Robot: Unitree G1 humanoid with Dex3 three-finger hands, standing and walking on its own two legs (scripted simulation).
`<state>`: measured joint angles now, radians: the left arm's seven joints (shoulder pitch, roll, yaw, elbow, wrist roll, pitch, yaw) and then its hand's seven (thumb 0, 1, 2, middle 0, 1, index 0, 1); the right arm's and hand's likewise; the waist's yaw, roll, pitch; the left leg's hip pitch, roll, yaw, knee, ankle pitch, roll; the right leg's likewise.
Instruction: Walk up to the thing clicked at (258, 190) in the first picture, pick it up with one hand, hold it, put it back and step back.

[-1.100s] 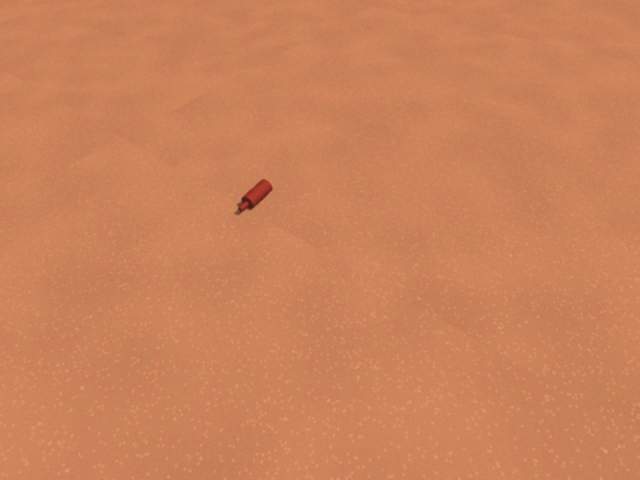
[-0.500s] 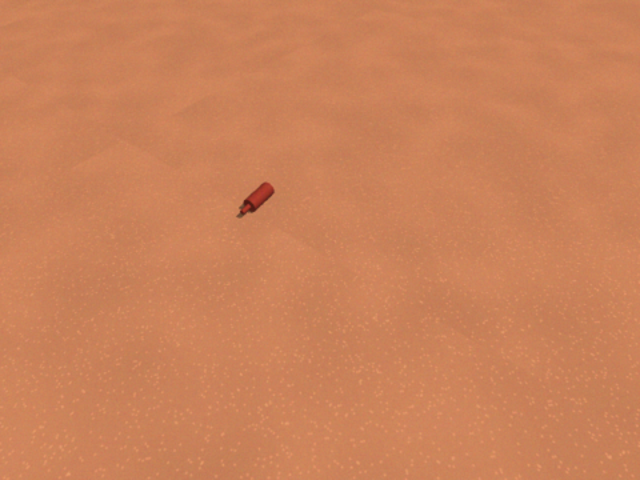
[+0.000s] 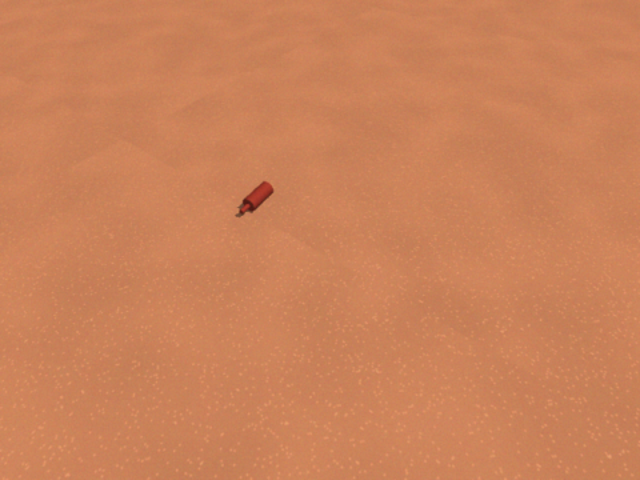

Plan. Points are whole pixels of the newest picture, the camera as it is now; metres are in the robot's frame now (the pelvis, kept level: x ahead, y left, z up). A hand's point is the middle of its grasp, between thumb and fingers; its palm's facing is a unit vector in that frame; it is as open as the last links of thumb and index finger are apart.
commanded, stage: stand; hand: left
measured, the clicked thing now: (254, 199) +1.45 +0.33 -0.75
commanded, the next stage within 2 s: walk up in 0.02 s
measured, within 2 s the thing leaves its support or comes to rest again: neither
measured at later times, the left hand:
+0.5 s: hand out of the picture +0.13 +0.38 -0.18, palm faces +0.28 -0.92 -0.28, open 7.4 cm
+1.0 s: hand (141, 370) +0.34 +0.32 -0.14, palm faces +0.55 -0.76 -0.35, open 7.4 cm
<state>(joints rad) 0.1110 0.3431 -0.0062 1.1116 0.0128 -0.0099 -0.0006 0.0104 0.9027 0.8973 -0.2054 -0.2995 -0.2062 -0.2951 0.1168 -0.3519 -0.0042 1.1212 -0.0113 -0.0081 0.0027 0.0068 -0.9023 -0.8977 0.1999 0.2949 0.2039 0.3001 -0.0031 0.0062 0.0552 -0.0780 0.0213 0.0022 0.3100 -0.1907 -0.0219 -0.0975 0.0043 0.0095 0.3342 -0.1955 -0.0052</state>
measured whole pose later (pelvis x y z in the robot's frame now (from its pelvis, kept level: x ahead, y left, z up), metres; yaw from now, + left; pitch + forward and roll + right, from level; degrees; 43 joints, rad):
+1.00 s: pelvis +0.41 +0.04 -0.02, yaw +34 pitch +0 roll +2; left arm 0.19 0.38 0.09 0.83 0.05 -0.02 -0.11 0.01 0.90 0.90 -0.20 -0.30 -0.21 -0.29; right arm 0.35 -0.47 -0.04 0.92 -0.01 -0.07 -0.05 0.01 -0.90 -0.90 0.20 0.29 0.21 0.30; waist 0.06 -0.01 0.03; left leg -0.45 0.04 -0.02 1.22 -0.43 0.05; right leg -0.32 -0.09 -0.10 0.66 -0.33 0.00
